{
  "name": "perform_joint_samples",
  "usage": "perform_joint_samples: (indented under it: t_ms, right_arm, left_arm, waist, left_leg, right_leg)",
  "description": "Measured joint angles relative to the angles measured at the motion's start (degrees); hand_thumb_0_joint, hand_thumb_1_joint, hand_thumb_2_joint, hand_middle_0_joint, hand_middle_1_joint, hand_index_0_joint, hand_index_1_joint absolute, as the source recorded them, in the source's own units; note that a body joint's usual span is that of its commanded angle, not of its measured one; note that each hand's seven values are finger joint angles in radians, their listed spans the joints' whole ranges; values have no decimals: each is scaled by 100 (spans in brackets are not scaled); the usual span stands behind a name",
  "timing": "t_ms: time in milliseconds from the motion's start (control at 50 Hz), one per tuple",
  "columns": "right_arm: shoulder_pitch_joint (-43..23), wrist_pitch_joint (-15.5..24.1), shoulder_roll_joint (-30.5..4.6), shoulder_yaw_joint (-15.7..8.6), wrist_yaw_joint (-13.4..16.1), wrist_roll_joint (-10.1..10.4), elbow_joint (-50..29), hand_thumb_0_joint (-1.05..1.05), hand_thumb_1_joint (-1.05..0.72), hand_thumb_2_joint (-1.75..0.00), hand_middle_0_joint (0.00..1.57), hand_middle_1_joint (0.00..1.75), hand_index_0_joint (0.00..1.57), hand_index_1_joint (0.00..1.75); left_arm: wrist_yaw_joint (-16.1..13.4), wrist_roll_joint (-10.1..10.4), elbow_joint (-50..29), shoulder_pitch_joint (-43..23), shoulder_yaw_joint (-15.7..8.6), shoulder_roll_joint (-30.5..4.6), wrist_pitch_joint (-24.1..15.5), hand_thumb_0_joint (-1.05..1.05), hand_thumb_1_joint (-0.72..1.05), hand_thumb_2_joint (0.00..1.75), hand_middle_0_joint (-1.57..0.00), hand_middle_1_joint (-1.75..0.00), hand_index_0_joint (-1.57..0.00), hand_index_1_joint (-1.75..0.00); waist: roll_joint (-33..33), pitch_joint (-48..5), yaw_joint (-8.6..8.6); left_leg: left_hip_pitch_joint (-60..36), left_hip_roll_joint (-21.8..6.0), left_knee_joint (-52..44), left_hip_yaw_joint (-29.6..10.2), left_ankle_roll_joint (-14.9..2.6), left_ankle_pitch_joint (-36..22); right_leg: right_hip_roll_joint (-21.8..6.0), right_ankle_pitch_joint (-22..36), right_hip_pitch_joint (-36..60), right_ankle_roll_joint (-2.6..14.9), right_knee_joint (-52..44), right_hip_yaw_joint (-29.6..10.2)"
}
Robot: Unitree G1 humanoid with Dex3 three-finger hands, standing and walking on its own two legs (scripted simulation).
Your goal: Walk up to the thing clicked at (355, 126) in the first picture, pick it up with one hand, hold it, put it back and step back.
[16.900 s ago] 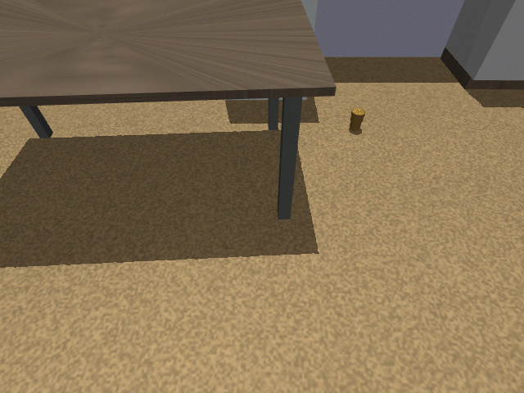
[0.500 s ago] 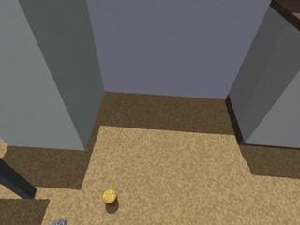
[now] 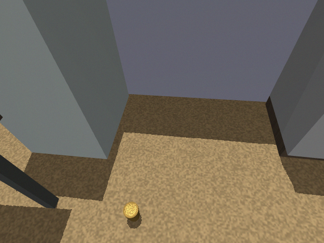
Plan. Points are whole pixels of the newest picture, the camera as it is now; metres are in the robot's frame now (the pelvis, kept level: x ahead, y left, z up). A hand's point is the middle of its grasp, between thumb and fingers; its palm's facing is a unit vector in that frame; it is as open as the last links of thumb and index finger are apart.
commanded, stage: walk up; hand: left
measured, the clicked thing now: (132, 213) +0.38 +0.25 -0.71
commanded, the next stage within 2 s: none
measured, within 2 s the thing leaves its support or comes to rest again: neither
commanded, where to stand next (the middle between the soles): +0.05 +0.00 m, yaw -3 degrees
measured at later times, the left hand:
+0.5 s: hand out of the picture +0.09 +0.25 -0.15, palm faces +0.00 -0.95 -0.33, open 7.4 cm
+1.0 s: hand out of the picture +0.08 +0.25 -0.15, palm faces +0.01 -0.95 -0.32, open 7.4 cm
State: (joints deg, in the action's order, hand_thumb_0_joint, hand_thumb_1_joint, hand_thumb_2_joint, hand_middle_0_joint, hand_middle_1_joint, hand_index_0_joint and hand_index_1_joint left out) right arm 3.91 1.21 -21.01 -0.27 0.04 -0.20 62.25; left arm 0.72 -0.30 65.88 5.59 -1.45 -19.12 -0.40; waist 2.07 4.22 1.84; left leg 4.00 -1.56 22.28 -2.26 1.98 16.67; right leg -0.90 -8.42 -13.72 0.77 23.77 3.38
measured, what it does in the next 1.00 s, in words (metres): stands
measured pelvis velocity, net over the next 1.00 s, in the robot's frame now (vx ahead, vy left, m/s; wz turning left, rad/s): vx -0.01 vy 0.00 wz -0.02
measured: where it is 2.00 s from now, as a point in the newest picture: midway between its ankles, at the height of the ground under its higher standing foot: outside the picture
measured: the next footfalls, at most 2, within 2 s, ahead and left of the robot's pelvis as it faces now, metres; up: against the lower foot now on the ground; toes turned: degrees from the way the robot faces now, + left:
left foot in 1.62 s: +0.15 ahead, +0.12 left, +0.00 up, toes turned -1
right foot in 1.94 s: +0.04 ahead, -0.12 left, +0.00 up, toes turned -7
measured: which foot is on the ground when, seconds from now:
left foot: down 0.00-1.00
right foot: down 0.00-1.00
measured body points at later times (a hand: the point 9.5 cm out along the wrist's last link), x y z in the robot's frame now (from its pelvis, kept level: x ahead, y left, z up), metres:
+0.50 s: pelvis -0.01 +0.00 +0.00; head +0.00 +0.00 +0.45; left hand +0.09 +0.30 -0.13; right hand +0.05 -0.31 -0.13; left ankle -0.05 +0.15 -0.74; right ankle +0.05 -0.11 -0.74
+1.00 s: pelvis -0.01 +0.00 +0.00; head +0.00 +0.00 +0.45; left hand +0.08 +0.30 -0.13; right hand +0.06 -0.30 -0.13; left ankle -0.05 +0.15 -0.74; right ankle +0.05 -0.11 -0.74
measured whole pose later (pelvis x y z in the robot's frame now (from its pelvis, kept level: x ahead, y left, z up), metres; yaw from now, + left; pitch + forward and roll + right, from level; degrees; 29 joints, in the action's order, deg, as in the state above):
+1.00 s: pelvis -0.01 +0.00 +0.00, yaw -1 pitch -3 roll +0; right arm 8.6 1.2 -20.6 -0.4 -0.2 -1.2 63.2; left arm 1.3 -0.8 64.5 5.4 -2.7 -18.8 0.4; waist 0.0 3.1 0.7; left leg 2.5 -1.3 20.7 -1.1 1.3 15.9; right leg -0.9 -8.3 -13.0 0.7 23.0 2.2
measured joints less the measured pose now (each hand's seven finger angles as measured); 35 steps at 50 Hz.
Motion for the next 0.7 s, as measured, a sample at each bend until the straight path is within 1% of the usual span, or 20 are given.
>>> perform_joint_samples:
  t_ms: [180, 420, 700]
  right_arm:
    - [-47, -33, 7, 5, 15, -31, 104, 1, -91, -90, 20, 30, 20, 30]
    - [208, -39, 11, 11, -3, -71, 176, 1, -91, -90, 20, 30, 20, 30]
    - [541, -22, 69, 5, -19, -107, 251, 1, -91, -90, 20, 30, 20, 30]
  left_arm:
    - [-21, -4, -98, -243, -31, 54, -3, 0, 90, 90, -20, -30, -20, -30]
    - [16, -55, -114, -303, -84, 14, 43, 0, 90, 90, -20, -30, -20, -30]
    - [42, -54, -59, -63, -131, -23, 94, 0, 90, 90, -20, -30, -20, -30]
  waist:
    - [-144, -64, -63]
    - [-234, -56, -173]
    - [-188, -44, -155]
  left_leg:
    - [-143, -20, -167, 9, 31, -65]
    - [-183, -17, -249, 88, 23, -166]
    - [-146, 23, -236, 130, -9, -183]
  right_leg:
    - [19, 13, 93, 19, -65, -2]
    - [32, 166, 127, 16, -198, -80]
    - [2, 194, 75, -7, -182, -130]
